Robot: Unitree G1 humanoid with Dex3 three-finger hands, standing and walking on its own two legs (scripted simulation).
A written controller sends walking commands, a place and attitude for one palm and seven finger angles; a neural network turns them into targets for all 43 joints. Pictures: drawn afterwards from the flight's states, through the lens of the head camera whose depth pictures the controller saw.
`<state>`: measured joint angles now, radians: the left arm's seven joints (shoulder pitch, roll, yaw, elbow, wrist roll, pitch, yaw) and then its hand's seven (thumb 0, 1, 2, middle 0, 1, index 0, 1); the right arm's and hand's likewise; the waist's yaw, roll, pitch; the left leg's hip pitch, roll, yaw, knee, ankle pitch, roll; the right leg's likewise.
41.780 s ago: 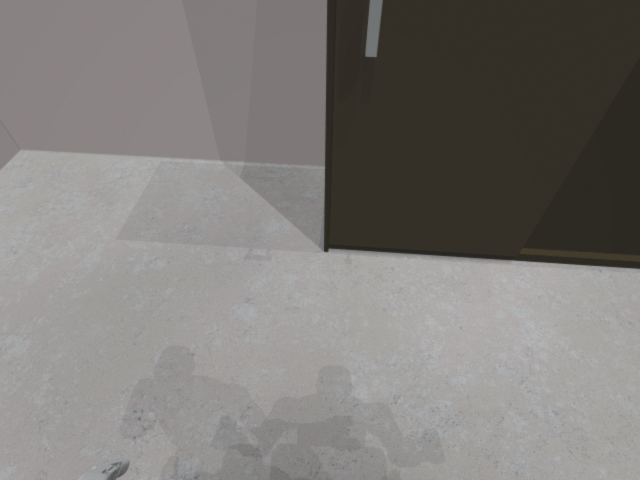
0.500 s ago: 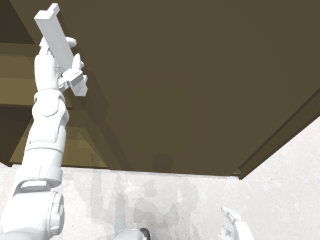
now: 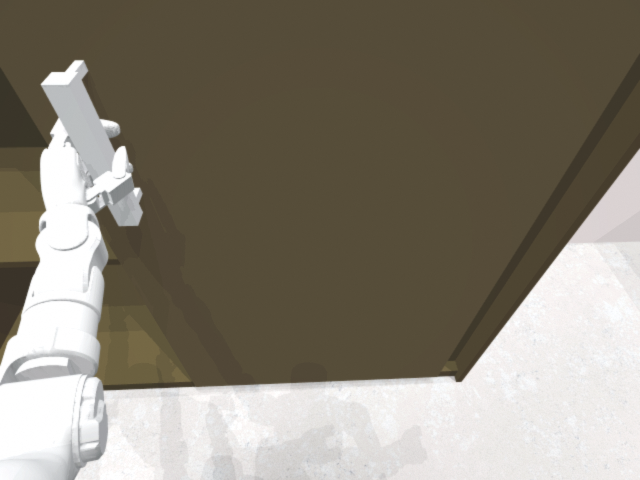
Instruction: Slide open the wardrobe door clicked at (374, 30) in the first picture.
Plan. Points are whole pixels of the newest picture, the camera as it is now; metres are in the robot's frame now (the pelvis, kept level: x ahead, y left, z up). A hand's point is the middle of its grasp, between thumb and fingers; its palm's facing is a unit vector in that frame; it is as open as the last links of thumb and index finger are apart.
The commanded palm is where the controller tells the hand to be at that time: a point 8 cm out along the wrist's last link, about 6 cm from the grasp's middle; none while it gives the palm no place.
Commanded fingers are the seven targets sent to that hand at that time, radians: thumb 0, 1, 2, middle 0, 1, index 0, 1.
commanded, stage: loosen the grip on the handle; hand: left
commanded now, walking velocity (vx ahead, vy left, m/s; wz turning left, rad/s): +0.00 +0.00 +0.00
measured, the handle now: (106, 150) +0.47 +0.30 +0.17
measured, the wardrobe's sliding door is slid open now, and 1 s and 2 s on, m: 0.65 0.65 0.65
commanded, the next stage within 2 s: slip the hand off the handle in 0.60 s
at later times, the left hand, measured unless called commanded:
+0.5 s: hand (116, 174) +0.44 +0.28 +0.16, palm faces +0.42 -0.89 -0.17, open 13.0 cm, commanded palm +0.39 +0.31 +0.16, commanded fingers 0.00 -0.55 0.20 -0.25 -1.15 -0.25 -1.15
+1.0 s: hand (110, 173) +0.43 +0.28 +0.16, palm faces +0.40 -0.90 -0.16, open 13.4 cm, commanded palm +0.39 +0.35 +0.16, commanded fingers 0.00 -0.55 0.20 -0.25 -1.15 -0.25 -1.15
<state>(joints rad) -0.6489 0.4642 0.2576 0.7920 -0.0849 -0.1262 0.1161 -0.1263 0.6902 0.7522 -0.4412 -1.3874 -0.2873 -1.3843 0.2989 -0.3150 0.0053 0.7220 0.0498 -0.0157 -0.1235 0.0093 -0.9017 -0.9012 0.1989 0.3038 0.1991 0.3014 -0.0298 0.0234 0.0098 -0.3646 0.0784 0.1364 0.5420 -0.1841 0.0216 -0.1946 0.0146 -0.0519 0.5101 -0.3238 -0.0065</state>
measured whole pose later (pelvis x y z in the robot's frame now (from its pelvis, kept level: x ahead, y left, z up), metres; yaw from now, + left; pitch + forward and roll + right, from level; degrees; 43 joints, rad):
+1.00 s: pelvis +0.00 -0.01 +0.00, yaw +1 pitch +4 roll -1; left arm -0.71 0.50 0.44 0.86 0.03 -0.11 0.01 -0.01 -0.54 0.20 -0.48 -1.27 -0.46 -1.28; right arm 0.29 -0.25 0.02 0.75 -0.01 -0.10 -0.08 0.01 -0.90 -0.90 0.20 0.30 0.20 0.30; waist -0.07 0.02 -0.02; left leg -0.45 0.06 0.08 0.56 -0.18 0.02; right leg -0.27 0.02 -0.07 0.54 -0.33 -0.02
